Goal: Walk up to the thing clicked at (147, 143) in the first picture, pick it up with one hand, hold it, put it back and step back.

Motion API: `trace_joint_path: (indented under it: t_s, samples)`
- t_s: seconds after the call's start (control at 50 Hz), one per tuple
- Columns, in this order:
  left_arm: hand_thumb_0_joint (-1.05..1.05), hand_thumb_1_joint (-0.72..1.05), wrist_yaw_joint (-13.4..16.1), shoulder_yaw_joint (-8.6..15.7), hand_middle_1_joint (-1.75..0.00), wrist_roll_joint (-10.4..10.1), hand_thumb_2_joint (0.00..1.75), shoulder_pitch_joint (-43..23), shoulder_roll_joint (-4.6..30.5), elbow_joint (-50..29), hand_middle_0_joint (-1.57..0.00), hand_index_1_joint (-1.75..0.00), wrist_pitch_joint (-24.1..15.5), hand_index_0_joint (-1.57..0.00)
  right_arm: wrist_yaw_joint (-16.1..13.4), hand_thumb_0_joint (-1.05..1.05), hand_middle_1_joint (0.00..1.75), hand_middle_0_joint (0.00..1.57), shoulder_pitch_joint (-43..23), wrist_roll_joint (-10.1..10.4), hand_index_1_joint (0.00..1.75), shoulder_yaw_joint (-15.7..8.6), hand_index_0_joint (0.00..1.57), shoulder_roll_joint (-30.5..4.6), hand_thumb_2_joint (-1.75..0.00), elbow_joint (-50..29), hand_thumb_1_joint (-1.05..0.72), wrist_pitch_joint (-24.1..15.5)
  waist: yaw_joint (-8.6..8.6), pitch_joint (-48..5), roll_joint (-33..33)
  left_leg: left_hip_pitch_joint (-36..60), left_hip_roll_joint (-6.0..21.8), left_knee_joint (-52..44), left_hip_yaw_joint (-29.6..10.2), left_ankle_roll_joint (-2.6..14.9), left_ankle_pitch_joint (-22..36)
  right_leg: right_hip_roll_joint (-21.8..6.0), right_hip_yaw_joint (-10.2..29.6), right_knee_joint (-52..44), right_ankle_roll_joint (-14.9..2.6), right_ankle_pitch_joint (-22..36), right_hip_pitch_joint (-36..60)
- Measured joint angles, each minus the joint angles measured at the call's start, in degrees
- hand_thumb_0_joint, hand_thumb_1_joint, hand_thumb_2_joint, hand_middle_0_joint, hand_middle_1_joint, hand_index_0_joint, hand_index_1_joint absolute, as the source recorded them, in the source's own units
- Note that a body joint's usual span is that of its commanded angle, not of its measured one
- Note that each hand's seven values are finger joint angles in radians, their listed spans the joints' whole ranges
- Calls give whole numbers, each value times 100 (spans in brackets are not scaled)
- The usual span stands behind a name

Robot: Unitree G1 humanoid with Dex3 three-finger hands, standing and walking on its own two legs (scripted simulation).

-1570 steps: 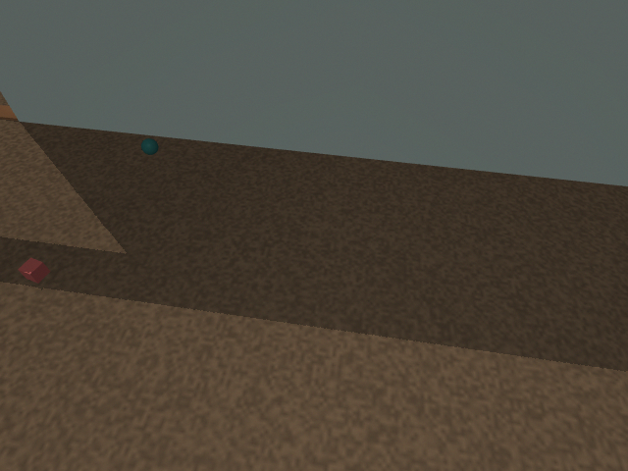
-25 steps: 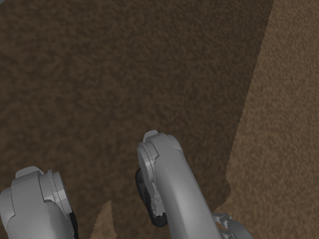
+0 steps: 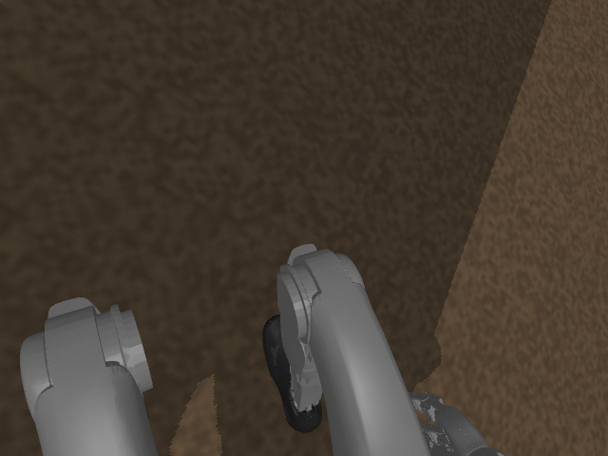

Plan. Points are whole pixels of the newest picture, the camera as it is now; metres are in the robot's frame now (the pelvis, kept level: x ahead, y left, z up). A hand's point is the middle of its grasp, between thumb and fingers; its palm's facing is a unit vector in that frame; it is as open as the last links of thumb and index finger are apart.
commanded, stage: rest palm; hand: left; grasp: from above
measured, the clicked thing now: out of the picture +0.49 +0.32 -0.28
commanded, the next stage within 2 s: close in 0.88 s
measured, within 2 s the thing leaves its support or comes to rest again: neither
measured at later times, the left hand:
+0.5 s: hand out of the picture +0.48 +0.32 -0.24, palm faces -0.44 -0.12 -0.89, open 13.8 cm
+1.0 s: hand out of the picture +0.47 +0.32 -0.26, palm faces -0.45 -0.14 -0.88, open 13.5 cm
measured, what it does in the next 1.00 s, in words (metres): stands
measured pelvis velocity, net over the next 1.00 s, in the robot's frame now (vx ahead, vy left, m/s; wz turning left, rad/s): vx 0.00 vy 0.01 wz -0.07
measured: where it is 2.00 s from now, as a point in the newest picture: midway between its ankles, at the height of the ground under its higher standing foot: (219, 422)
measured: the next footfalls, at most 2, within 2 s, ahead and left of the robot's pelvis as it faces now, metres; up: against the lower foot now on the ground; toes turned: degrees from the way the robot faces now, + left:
none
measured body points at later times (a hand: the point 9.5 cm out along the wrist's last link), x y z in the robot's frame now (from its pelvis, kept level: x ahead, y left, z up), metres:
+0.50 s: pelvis -0.01 +0.01 -0.02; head +0.27 +0.12 +0.32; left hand +0.50 +0.32 -0.19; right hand +0.02 -0.25 -0.08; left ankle +0.07 +0.13 -0.29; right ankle +0.10 -0.14 -0.29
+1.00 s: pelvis +0.00 +0.01 -0.02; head +0.28 +0.13 +0.31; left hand +0.49 +0.33 -0.21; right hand +0.05 -0.26 -0.07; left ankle +0.07 +0.13 -0.29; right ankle +0.10 -0.14 -0.29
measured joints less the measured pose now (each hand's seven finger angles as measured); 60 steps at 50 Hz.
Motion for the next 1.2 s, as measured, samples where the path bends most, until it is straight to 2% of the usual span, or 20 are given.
trace_joint_path:
  t_s: [0.1, 0.22, 0.28, 0.34, 0.46, 0.54, 0.58, 0.7, 0.92, 1.02, 1.2]
  samples:
    - [0, -52, 339, 145, -108, 231, 108, 0, 4, 335, -10, -108, -78, -10, 36, 0, 30, 20, -82, -65, 30, 116, 20, -19, -90, -114, -91, -45, -140, 92, -89, 14, 24, 35, -34, 44, 13, 31, -38, -28, -29, 53, 39]
    - [0, -50, 877, 338, -107, 523, 106, -112, 173, 785, -10, -107, -41, -10, 75, 0, 30, 20, -38, -167, 30, 288, 20, -3, -90, -138, -90, -190, -332, 181, -212, -64, 34, 118, -52, 69, 82, 60, -53, 25, -80, 136, -31]
    - [0, -50, 1104, 347, -106, 580, 104, -209, 281, 1039, -10, -106, 75, -10, 106, 0, 30, 20, -1, -227, 30, 358, 20, 2, -90, -83, -90, -295, -412, 224, -234, -123, 41, 179, -60, 86, 109, 82, -52, 69, -69, 168, -85]
    - [0, -50, 1217, 361, -106, 542, 103, -270, 379, 1187, -10, -105, 199, -10, 135, 0, 30, 20, 47, -266, 30, 431, 20, -4, -90, -43, -90, -403, -469, 281, -235, -178, 55, 241, -73, 105, 122, 111, -54, 105, -52, 197, -136]
    - [0, -49, 1192, 327, -105, 310, 102, -307, 489, 1302, -9, -105, 369, -10, 199, 0, 30, 20, 127, -299, 30, 551, 20, -11, -90, 26, -90, -606, -524, 378, -215, -228, 101, 342, -110, 140, 77, 170, -72, 144, -20, 207, -184]
    - [0, -50, 1090, 495, -105, 220, 101, -211, 557, 1242, -9, -104, 370, -10, 243, 0, 30, 20, 159, -309, 30, 608, 20, -24, -90, 6, -90, -683, -553, 441, -213, -201, 118, 391, -137, 140, 5, 185, -91, 165, -20, 165, -158]
    - [0, -50, 1054, 501, -104, 188, 100, -157, 573, 1202, -9, -104, 362, -9, 261, 0, 30, 20, 168, -320, 30, 628, 20, -28, -90, -12, -90, -684, -548, 452, -219, -179, 121, 404, -158, 129, -37, 186, -106, 167, -19, 139, -138]
    - [1, -51, 1004, 605, -104, 186, 100, -5, 645, 1104, -9, -103, 250, -9, 306, 0, 30, 21, 93, -352, 30, 651, 20, -56, -90, -33, -90, -687, -511, 466, -262, -114, 117, 431, -229, 96, -136, 179, -161, 163, 16, 75, -71]
    - [0, -49, 1074, 475, -106, 261, 105, -2, 690, 1010, -11, -106, 43, -10, 393, 0, 30, 20, -115, -416, 30, 593, 20, -149, -90, -62, -91, -741, -410, 571, -403, -60, 88, 494, -303, 61, -157, 157, -225, 196, -12, 59, 5]
    - [0, -47, 1187, 419, -108, 328, 106, -33, 688, 1072, -11, -108, 31, -11, 432, 0, 30, 20, -174, -430, 30, 601, 20, -156, -91, -54, -91, -793, -420, 582, -409, -53, 98, 512, -314, 69, -170, 167, -231, 197, 12, 63, 14]
    - [0, -36, 1404, 361, -110, 309, 98, -181, 745, 1337, -15, -107, 133, -17, 444, 0, 30, 20, -209, -428, 30, 724, 20, -132, -90, -80, -90, -859, -499, 563, -411, -73, 130, 497, -330, 82, -157, 188, -249, 154, 26, 113, -15]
